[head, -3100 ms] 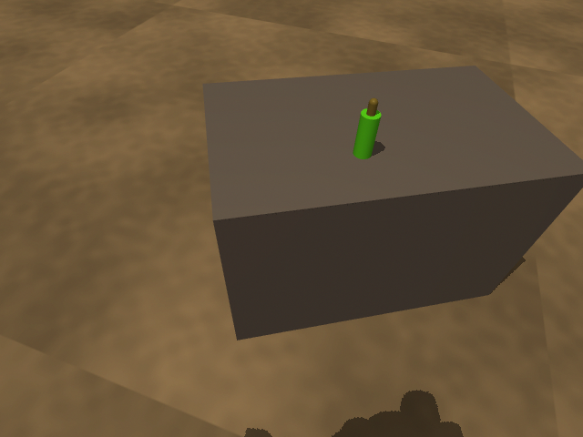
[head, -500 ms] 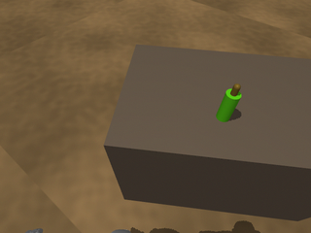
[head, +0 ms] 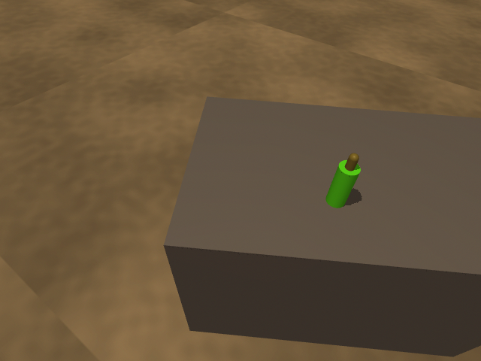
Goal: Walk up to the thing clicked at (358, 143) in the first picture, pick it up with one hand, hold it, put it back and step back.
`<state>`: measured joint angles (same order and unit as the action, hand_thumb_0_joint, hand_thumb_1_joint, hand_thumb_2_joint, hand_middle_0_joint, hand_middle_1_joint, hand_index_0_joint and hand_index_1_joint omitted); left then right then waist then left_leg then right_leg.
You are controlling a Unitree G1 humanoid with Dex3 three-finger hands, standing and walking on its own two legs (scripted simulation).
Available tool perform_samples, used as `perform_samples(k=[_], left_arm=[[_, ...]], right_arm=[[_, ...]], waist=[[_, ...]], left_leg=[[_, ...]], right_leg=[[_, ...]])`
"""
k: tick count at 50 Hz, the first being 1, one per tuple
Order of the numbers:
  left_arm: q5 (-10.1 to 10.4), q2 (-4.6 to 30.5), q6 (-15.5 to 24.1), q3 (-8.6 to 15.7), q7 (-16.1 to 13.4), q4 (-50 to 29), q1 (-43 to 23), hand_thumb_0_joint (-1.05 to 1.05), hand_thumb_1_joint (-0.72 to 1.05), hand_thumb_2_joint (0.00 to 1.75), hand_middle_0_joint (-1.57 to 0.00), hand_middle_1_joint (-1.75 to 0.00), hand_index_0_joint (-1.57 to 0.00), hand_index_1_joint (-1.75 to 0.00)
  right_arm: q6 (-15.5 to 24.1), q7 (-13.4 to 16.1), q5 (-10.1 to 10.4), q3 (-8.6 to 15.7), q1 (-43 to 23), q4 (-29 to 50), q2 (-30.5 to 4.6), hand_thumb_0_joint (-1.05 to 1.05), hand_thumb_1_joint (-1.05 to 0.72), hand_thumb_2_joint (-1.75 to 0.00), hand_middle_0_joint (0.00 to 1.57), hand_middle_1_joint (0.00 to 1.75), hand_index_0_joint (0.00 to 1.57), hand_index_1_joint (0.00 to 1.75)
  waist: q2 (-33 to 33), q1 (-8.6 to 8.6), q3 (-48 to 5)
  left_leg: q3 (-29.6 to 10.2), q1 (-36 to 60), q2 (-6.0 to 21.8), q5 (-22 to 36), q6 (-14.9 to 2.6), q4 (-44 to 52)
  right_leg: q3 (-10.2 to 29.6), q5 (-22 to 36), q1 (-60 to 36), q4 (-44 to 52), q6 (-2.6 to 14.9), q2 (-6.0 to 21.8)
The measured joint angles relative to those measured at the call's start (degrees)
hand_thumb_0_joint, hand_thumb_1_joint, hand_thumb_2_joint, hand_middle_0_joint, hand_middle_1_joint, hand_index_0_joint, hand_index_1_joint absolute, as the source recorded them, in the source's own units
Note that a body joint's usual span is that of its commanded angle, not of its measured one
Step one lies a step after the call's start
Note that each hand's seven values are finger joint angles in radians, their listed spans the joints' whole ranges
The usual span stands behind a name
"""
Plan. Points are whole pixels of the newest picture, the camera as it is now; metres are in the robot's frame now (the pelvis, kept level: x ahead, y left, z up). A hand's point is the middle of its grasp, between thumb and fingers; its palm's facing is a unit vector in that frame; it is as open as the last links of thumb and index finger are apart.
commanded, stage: walk up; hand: right
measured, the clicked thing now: (344, 179) +0.54 -0.22 -0.04
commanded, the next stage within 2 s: stand in 0.64 s
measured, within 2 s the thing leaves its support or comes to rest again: neither
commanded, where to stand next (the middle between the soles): +0.06 +0.00 m, yaw -2 degrees
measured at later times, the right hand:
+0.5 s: hand out of the picture +0.08 -0.26 -0.15, palm faces +0.01 +0.95 -0.32, open 7.4 cm
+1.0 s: hand out of the picture +0.10 -0.26 -0.15, palm faces +0.00 +0.94 -0.34, open 7.4 cm
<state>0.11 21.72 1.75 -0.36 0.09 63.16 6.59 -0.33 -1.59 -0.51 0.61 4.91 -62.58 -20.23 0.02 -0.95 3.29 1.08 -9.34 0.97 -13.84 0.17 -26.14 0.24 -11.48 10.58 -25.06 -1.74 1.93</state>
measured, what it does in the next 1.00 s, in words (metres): stands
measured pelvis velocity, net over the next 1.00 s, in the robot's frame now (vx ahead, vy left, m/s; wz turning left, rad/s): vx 0.02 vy -0.01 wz -0.01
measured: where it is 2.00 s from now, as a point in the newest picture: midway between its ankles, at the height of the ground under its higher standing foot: outside the picture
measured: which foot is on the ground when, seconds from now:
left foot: down 0.00-1.00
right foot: down 0.00-1.00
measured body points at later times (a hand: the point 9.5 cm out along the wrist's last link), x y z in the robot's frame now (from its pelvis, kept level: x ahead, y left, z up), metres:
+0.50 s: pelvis +0.01 +0.00 +0.01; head +0.02 -0.01 +0.45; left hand +0.10 +0.30 -0.12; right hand +0.08 -0.31 -0.13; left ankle +0.01 +0.12 -0.74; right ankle +0.03 -0.14 -0.74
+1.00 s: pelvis +0.02 -0.01 +0.01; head +0.03 -0.01 +0.46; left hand +0.11 +0.29 -0.12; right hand +0.10 -0.31 -0.12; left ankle +0.01 +0.12 -0.74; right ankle +0.03 -0.14 -0.74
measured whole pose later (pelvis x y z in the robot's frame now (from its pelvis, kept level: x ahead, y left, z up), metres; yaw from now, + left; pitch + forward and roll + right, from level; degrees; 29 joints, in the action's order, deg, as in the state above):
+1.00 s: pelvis +0.02 -0.01 +0.01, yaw -1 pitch -2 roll +0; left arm -0.3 20.2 0.6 -0.1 0.2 65.3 4.7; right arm 0.6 -0.8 -0.7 0.5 4.7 -65.2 -20.0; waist -0.1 0.4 3.1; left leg 1.7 -5.0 1.7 -11.2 1.0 -18.3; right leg 0.6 -9.0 6.9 -18.1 -1.3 1.1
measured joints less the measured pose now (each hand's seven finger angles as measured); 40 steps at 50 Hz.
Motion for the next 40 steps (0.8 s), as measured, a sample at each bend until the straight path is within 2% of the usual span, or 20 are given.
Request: perform_samples(k=[11, 32, 40], left_arm=[[-0.4, -0.9, -0.2, 0.2, 0.0, 2.0, -1.2, 0.01, 0.91, 0.9, -0.2, -0.3, -0.21, -0.3], [-0.6, -1.8, -0.6, 0.6, -0.3, 2.3, -2.0, 0.01, 0.91, 0.9, -0.2, -0.3, -0.21, -0.3], [-0.4, -1.5, -1.0, 0.5, 0.0, 2.1, -2.6, 0.01, 0.91, 0.9, -0.2, -0.3, -0.21, -0.3]], right_arm=[[0.0, 0.2, -0.1, 0.6, -0.3, -1.9, -0.5, 0.01, -0.91, -0.9, 0.21, 0.3, 0.2, 0.3], [-0.2, 0.3, -0.3, 1.2, 0.8, -2.4, -0.1, 0.01, -0.91, -0.9, 0.21, 0.3, 0.2, 0.3], [0.7, 0.7, -0.2, 0.2, 0.3, -2.5, 0.4, 0.01, -0.91, -0.9, 0.21, 0.3, 0.2, 0.3]], waist=[[0.5, 0.39, -0.2], [0.4, 1.09, 0.0], [-0.1, 1.57, 0.0]], left_leg=[[0.6, 2.3, -0.1, 1.9, 0.14, 4.3], [1.6, 3.7, 0.3, 1.5, 0.32, 5.7], [1.1, 4.2, 0.4, 2.4, 0.58, 7.2]], right_leg=[[0.5, 1.5, -1.6, 3.3, -0.01, 0.0], [1.4, 1.1, -2.2, 3.9, 0.09, -0.4], [0.9, 1.9, -3.1, 5.8, 0.21, -0.5]])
